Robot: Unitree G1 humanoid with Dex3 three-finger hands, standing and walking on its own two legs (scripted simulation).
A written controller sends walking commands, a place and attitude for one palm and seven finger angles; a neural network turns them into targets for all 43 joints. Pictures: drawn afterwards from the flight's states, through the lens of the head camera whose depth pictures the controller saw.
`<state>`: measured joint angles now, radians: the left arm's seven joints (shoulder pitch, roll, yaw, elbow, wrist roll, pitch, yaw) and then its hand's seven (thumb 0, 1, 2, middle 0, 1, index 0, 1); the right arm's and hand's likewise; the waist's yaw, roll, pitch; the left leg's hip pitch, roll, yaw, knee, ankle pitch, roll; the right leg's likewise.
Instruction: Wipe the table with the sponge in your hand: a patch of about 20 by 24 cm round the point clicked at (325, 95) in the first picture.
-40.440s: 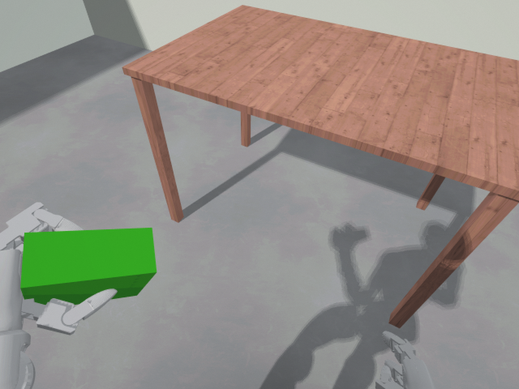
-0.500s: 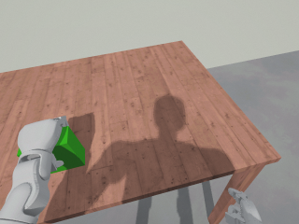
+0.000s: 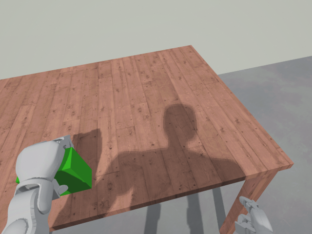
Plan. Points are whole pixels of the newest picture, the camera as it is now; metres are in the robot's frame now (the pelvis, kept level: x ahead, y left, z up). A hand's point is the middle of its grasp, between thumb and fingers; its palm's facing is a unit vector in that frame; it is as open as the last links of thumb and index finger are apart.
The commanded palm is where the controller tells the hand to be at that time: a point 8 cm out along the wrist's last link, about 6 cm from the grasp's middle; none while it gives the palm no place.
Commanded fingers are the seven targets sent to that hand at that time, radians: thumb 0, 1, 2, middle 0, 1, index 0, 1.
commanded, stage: wipe back along the first lane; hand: left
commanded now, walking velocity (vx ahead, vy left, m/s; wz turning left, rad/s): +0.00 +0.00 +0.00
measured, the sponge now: (63, 178) +0.21 +0.28 +0.06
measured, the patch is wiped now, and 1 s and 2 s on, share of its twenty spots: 1.00 1.00 1.00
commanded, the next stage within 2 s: lift the sponge slowly off the table in 0.06 s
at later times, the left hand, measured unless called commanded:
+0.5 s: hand (55, 175) +0.20 +0.27 +0.10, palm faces +0.06 -0.07 -1.00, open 9.6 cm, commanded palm +0.16 +0.25 +0.16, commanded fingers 0.00 0.10 1.30 -1.20 -1.60 -1.20 -1.60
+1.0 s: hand (44, 178) +0.18 +0.28 +0.12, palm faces +0.06 -0.08 -0.99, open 9.5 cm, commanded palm +0.16 +0.26 +0.19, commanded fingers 0.00 0.10 1.30 -1.20 -1.60 -1.20 -1.60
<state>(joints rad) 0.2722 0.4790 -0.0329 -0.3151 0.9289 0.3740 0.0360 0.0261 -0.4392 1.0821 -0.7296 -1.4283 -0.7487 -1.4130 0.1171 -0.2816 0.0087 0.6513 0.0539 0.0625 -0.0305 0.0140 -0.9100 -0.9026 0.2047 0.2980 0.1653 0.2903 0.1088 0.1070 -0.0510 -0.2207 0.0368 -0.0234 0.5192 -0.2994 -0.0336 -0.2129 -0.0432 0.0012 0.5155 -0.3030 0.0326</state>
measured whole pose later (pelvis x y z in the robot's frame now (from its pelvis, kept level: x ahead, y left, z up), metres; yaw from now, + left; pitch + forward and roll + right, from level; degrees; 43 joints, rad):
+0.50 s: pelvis +0.00 -0.01 +0.00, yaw +0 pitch -1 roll +0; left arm 0.30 0.49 -0.04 -0.36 0.91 0.38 0.01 0.01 -0.44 1.08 -0.74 -1.43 -0.75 -1.41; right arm 0.12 -0.27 0.01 0.67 0.04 0.04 -0.05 0.01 -0.91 -0.90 0.20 0.30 0.16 0.28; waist 0.12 0.11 -0.03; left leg -0.21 0.04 -0.03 0.52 -0.30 -0.04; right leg -0.20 -0.04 -0.01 0.52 -0.30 0.02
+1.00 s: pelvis -0.01 -0.01 +0.00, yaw +1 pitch -3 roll +0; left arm 0.28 0.54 -0.01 -0.37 0.86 0.35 -0.03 -0.01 -0.46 1.08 -0.77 -1.40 -0.78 -1.38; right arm 0.11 -0.27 0.01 0.70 0.03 0.02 -0.08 0.01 -0.91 -0.90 0.21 0.30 0.14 0.27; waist 0.15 0.11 0.00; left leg -0.17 0.05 -0.05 0.49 -0.27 -0.04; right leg -0.15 -0.03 -0.02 0.48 -0.27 0.02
